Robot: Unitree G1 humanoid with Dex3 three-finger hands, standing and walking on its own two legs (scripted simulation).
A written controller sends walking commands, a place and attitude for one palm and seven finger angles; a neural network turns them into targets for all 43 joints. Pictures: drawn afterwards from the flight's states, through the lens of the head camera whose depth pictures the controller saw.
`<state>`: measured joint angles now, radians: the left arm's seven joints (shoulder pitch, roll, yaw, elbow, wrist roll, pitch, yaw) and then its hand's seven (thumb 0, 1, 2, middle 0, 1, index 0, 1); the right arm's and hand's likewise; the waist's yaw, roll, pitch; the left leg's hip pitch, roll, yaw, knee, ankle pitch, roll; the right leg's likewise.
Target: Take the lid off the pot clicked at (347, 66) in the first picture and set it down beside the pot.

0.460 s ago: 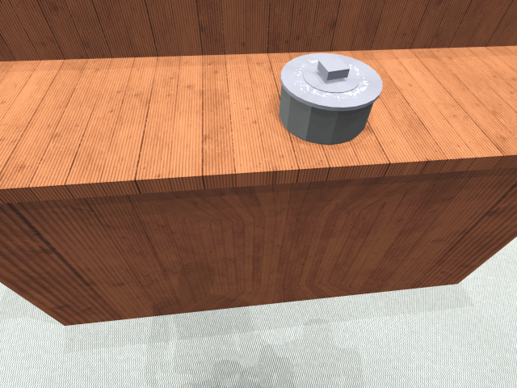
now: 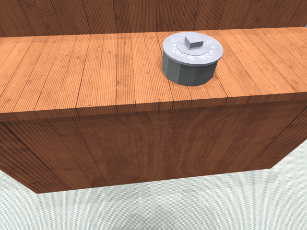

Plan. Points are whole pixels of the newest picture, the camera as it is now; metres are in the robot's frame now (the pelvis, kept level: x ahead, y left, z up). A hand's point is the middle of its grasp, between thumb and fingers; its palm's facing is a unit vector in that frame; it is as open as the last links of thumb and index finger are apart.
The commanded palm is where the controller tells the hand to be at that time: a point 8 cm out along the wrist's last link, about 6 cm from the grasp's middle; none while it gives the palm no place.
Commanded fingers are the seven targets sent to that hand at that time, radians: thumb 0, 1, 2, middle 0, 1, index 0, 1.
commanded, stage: look at it before walking up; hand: left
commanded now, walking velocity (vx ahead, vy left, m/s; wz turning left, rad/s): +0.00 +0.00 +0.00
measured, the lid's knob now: (193, 41) +0.67 -0.10 +0.15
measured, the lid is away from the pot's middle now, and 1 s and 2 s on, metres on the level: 0.00 0.00 0.00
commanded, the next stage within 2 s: walk to a spot facing it in 0.18 s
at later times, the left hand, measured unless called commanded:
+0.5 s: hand out of the picture +0.03 +0.18 -0.18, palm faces -0.03 -0.98 -0.21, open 7.4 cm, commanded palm none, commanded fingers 0.00 0.90 0.90 -0.20 -0.30 -0.20 -0.30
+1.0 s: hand out of the picture +0.10 +0.15 -0.16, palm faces -0.25 -0.94 -0.25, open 7.4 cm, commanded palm none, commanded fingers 0.00 0.90 0.90 -0.20 -0.30 -0.20 -0.30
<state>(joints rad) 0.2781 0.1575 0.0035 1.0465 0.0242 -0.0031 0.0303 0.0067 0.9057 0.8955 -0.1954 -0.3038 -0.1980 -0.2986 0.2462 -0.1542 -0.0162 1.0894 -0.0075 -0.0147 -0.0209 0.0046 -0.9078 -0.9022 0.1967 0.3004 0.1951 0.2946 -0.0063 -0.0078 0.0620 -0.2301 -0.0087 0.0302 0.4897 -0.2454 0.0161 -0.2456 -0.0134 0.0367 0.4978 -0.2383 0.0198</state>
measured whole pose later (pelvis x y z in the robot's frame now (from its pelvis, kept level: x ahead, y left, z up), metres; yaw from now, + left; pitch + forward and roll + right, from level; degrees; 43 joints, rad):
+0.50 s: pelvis +0.00 -0.01 -0.01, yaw -4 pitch +0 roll +1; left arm 0.28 0.18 0.04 1.00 0.03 0.03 0.01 0.01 0.90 0.90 -0.20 -0.30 -0.20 -0.30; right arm 0.23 -0.16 -0.04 1.04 -0.01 0.00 -0.03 0.01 -0.91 -0.90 0.20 0.30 0.20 0.29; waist 0.01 -0.02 0.09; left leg -0.26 0.03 0.09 0.56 -0.29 0.01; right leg -0.31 0.02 0.10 0.58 -0.26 0.00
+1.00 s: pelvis +0.01 -0.03 +0.00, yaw -20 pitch +2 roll +2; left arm 0.29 0.19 0.06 0.88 0.02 0.03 0.01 0.01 0.90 0.90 -0.20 -0.30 -0.20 -0.30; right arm 0.06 -0.24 -0.06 0.88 0.00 0.03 -0.03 0.01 -0.91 -0.90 0.20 0.30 0.19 0.29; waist 0.05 -0.01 0.10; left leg -0.45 0.03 -0.04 0.95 -0.41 -0.06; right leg -0.28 0.12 0.19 0.46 -0.19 -0.07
